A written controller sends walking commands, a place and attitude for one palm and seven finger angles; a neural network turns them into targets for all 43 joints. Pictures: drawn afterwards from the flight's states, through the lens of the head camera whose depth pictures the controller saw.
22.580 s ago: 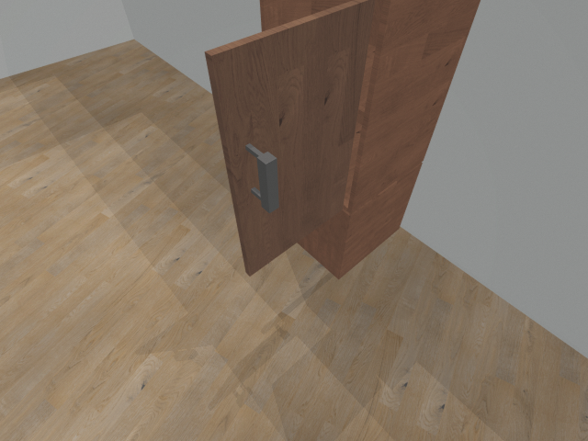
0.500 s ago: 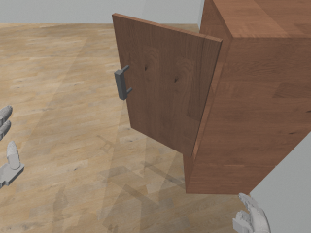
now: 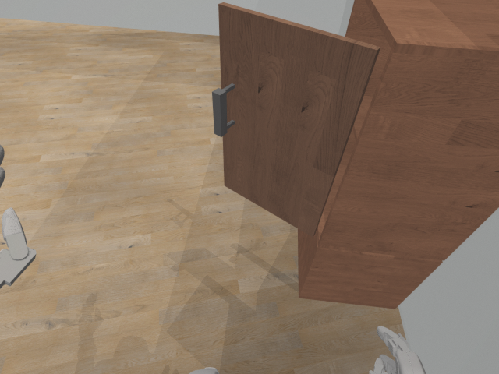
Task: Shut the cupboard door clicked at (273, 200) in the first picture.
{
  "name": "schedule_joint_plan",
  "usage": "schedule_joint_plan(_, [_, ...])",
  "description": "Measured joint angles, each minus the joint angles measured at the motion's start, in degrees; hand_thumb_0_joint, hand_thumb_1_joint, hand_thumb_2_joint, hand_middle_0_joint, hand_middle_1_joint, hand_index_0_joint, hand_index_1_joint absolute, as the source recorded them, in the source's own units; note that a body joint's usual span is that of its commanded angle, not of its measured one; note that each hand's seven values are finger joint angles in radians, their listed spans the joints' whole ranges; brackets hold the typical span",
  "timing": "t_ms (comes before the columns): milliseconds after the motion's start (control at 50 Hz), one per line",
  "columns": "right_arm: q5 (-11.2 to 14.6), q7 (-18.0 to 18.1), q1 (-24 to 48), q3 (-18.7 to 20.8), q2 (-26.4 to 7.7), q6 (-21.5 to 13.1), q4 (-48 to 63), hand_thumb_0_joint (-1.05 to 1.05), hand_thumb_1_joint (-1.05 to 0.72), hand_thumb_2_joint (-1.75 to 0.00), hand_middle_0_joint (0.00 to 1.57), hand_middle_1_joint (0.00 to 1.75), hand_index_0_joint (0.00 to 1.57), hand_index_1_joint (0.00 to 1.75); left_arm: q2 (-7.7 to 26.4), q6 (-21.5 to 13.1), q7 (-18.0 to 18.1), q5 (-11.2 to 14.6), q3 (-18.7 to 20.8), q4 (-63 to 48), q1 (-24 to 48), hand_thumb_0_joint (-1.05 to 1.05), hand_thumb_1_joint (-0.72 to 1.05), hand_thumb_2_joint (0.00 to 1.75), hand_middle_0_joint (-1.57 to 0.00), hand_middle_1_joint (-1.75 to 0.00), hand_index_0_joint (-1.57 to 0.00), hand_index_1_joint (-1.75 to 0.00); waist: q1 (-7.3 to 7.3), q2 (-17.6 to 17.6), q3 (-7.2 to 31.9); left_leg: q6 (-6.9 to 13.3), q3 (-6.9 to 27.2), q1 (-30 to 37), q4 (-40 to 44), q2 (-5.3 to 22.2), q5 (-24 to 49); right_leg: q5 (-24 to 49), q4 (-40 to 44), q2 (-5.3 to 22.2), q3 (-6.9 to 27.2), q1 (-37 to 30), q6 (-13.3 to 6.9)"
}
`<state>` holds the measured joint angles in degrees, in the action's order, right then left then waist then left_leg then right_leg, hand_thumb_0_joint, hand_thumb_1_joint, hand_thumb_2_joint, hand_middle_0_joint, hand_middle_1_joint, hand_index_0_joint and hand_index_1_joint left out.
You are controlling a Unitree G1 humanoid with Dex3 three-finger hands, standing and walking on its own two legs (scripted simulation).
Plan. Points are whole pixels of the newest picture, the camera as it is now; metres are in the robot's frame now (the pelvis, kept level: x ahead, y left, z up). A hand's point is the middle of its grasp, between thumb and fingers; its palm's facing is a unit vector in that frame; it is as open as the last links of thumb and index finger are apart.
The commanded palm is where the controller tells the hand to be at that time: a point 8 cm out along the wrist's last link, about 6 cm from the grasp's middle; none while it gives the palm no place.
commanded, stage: step back with the hand held close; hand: left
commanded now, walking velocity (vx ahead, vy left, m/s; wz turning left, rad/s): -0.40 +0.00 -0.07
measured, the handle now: (225, 109) +0.74 +0.12 +0.02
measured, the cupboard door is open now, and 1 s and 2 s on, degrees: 60 60 60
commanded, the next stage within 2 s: stop stepping back and stand still in 0.50 s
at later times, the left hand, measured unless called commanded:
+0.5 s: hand out of the picture +0.12 +0.27 +0.20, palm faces +0.38 -0.85 -0.37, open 7.4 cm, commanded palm +0.06 +0.32 +0.19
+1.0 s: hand out of the picture +0.02 +0.28 +0.20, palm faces +0.24 -0.86 -0.45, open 7.4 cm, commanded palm -0.02 +0.33 +0.19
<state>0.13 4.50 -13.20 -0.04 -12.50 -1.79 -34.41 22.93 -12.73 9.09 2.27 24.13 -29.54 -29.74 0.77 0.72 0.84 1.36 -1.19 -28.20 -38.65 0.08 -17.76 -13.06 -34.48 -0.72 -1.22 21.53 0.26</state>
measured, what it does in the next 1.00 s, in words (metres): walks backwards: right foot, then left foot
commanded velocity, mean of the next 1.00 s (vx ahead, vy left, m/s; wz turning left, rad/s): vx -0.14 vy -0.04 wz -0.04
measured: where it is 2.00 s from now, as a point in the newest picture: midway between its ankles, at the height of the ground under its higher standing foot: outside the picture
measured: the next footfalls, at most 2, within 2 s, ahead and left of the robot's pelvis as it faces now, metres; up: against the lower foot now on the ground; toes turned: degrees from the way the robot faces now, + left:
right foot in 0.34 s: -0.10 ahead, -0.12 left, +0.00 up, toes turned +0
left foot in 0.76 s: +0.00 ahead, +0.12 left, +0.00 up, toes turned -5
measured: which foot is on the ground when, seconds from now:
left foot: down 0.00-0.62, up 0.64-0.74, down 0.76-1.00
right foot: down 0.00-0.12, up 0.14-0.32, down 0.34-0.76, up 0.78-1.00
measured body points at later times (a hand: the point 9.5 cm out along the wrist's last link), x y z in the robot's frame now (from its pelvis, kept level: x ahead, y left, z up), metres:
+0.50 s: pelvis -0.09 +0.02 +0.00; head -0.10 +0.05 +0.45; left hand +0.10 +0.31 +0.21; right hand +0.08 -0.22 -0.07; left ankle +0.11 +0.09 -0.72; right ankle -0.14 -0.12 -0.72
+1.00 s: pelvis -0.20 +0.05 +0.02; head -0.21 +0.09 +0.47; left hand +0.00 +0.32 +0.22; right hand -0.09 -0.17 -0.06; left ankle -0.05 +0.13 -0.71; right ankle -0.26 +0.02 -0.71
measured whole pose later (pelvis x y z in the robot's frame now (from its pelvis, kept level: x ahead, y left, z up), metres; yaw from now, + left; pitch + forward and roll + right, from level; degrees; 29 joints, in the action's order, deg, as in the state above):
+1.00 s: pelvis -0.20 +0.05 +0.02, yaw -7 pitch +1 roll -1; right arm -0.7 1.2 -17.2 -2.1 -6.7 -3.9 -34.2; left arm 28.0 -6.7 8.3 4.1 24.5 -37.7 -37.6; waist -3.0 -3.5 4.1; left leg -2.6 -2.5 -24.7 -24.5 0.3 -14.7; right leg -27.0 -28.4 -6.3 -6.1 8.5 -3.7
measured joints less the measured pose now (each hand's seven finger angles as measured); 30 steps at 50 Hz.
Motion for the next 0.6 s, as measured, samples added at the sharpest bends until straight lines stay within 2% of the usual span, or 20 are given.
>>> schedule_joint_plan(40, [0.0, -0.1, 0.1, 0.2, -0.3, 0.2, -0.7, 0.01, -0.90, -0.90, 0.21, 0.30, 0.21, 0.30, 0.3, -0.3, 0.5, 0.1, -0.7, -0.5, 0.3, 0.02, 0.89, 0.90, -0.21, -0.30, -0.21, -0.31, -0.33, -0.3, -0.1, -0.4, -0.1, -0.2, 0.1, -0.2, 0.2, 0.5, 0.0, 0.3, 0.0, 0.2, 0.2])
schedule_joint_plan(100, [0.2, 0.3, 0.4, 0.3, -0.5, 0.6, -1.1, 0.01, -0.90, -0.90, 0.21, 0.30, 0.21, 0.30, 1.5, -0.8, 0.8, 0.2, -0.6, -0.7, 0.5, 0.01, 0.89, 0.90, -0.21, -0.30, -0.21, -0.31, -1.13, -0.5, -0.2, 0.5, -0.4, -0.4, 1.3, -0.1, 4.0, 0.5, -0.1, 0.4, -0.1, 0.7, 0.7])
schedule_joint_plan(160, [0.1, 1.0, 0.7, 0.6, -0.3, -0.3, -0.6, 0.01, -0.90, -0.90, 0.21, 0.30, 0.21, 0.30, 2.7, -1.4, 0.5, -0.2, 0.9, 0.4, 1.1, 0.01, 0.89, 0.90, -0.21, -0.30, -0.21, -0.31, -2.39, 1.1, -0.7, 2.7, 0.2, -0.9, 3.3, 1.3, 9.1, -5.6, -5.8, -2.2, 0.7, 2.1, 0.8])
schedule_joint_plan(200, [-0.1, 0.8, 0.5, 1.1, 0.5, -1.1, -0.7, 0.01, -0.90, -0.90, 0.21, 0.30, 0.20, 0.30, 3.8, -1.5, -0.1, -0.1, 2.1, 0.9, 1.6, 0.01, 0.89, 0.90, -0.21, -0.30, -0.21, -0.31, -3.00, 2.0, -0.6, 2.9, 0.7, -1.2, 5.1, 2.5, 12.6, -8.7, -11.3, -4.1, 0.8, 1.4, 0.5])
schedule_joint_plan(240, [-0.1, 0.2, 0.1, 1.2, 1.2, -1.9, -1.0, 0.01, -0.90, -0.90, 0.21, 0.30, 0.20, 0.30, 4.4, -1.8, -0.4, 0.4, 3.1, 0.8, 0.9, 0.02, 0.89, 0.90, -0.21, -0.30, -0.21, -0.31, -2.99, 2.2, 0.5, 2.6, 0.4, -2.0, 7.0, 3.5, 14.5, -11.5, -11.7, -4.9, 0.1, -1.5, 0.0])
schedule_joint_plan(300, [-0.1, -0.6, 0.4, 0.7, 1.9, -3.0, -1.1, 0.01, -0.90, -0.90, 0.21, 0.30, 0.20, 0.30, 4.3, -2.1, -0.5, 1.8, 3.9, -0.5, -1.8, 0.02, 0.89, 0.90, -0.21, -0.30, -0.21, -0.31, -1.65, 1.3, 2.5, 1.7, -1.3, -3.3, 10.1, 3.8, 17.3, -13.4, -2.3, -4.1, -0.7, -8.4, -1.0])
schedule_joint_plan(340, [-0.5, -0.9, 1.8, 0.2, 2.3, -3.5, -1.3, 0.01, -0.90, -0.90, 0.21, 0.30, 0.20, 0.30, 3.9, -2.6, -0.5, 2.1, 4.0, -1.5, -2.9, 0.02, 0.89, 0.90, -0.21, -0.30, -0.21, -0.31, 0.18, -0.3, 2.8, 0.9, -3.7, -4.8, 10.3, 3.9, 17.6, -10.2, 5.3, -2.7, 1.0, -11.2, -1.8])
schedule_joint_plan(380, [-0.6, -0.8, 3.3, 0.1, 2.0, -3.6, -2.8, 0.01, -0.90, -0.90, 0.21, 0.30, 0.21, 0.30, 2.0, -2.6, -0.6, 1.8, 1.3, -1.1, -1.3, 0.02, 0.89, 0.90, -0.21, -0.30, -0.21, -0.31, 1.19, 0.5, 1.2, -0.9, -3.4, -4.5, 9.4, 4.3, 14.1, -7.9, 5.0, -3.1, 1.6, -11.0, -0.7])
schedule_joint_plan(420, [-0.4, -0.3, 3.3, -0.1, 2.0, -3.4, -3.9, 0.01, -0.90, -0.90, 0.21, 0.30, 0.21, 0.30, 1.1, -2.0, -0.7, 1.2, -1.2, -1.2, 0.5, 0.02, 0.89, 0.90, -0.21, -0.30, -0.21, -0.31, 1.51, 0.0, 0.8, -1.9, -3.2, -3.4, 8.8, 3.5, 10.7, -7.9, 4.4, -2.6, 2.1, -11.5, 0.3])
schedule_joint_plan(460, [-0.4, 0.2, 3.1, -0.4, 1.8, -2.9, -3.8, 0.01, -0.90, -0.90, 0.21, 0.30, 0.21, 0.30, 1.3, -1.3, -0.8, 1.0, -2.1, -1.6, 1.5, 0.02, 0.89, 0.90, -0.21, -0.30, -0.21, -0.31, 0.86, 0.3, 1.0, -1.6, -3.0, -2.1, 10.3, 3.6, 15.3, -8.4, 3.3, -2.8, 2.1, -11.7, 0.8])
schedule_joint_plan(500, [-0.1, 0.6, 3.0, -0.1, 1.8, -2.4, -3.4, 0.01, -0.90, -0.90, 0.21, 0.30, 0.21, 0.30, 2.2, -1.3, -1.3, 1.3, -1.9, -1.1, 2.8, 0.02, 0.89, 0.90, -0.21, -0.30, -0.21, -0.31, -0.53, 1.1, 0.9, 1.1, -2.5, -1.5, 11.2, 3.9, 21.0, -8.9, 1.9, -3.4, 1.5, -11.8, 1.1])
schedule_joint_plan(520, [-0.1, 0.6, 3.1, 0.2, 2.0, -2.2, -3.2, 0.01, -0.90, -0.90, 0.21, 0.30, 0.21, 0.30, 2.8, -1.7, -1.7, 1.5, -1.3, -0.3, 3.5, 0.02, 0.89, 0.90, -0.21, -0.30, -0.21, -0.31, -1.33, 1.2, 1.0, 2.2, -2.3, -1.6, 11.1, 3.8, 20.9, -9.7, 1.3, -3.5, 1.3, -11.5, 0.7])
schedule_joint_plan(560, [-0.6, 0.4, 3.4, 0.5, 2.4, -1.6, -2.6, 0.01, -0.90, -0.90, 0.21, 0.30, 0.21, 0.30, 3.8, -2.3, -2.2, 1.7, 0.3, 1.8, 4.1, 0.01, 0.89, 0.90, -0.21, -0.30, -0.21, -0.31, -2.96, 1.4, 1.3, 1.9, -1.8, -2.2, 12.1, 3.7, 19.3, -13.1, 0.2, -4.0, 1.1, -10.3, -1.0])
schedule_joint_plan(600, [-0.8, 0.0, 3.3, 0.9, 2.6, -1.1, -1.4, 0.01, -0.90, -0.90, 0.21, 0.30, 0.21, 0.30, 5.0, -1.8, -2.5, 2.4, 1.9, 2.7, 3.4, 0.01, 0.89, 0.90, -0.21, -0.30, -0.21, -0.31, -3.99, 1.6, 1.2, 0.3, -1.6, -3.1, 13.3, 3.7, 16.7, -14.0, 0.8, -4.0, 0.7, -9.0, -2.5])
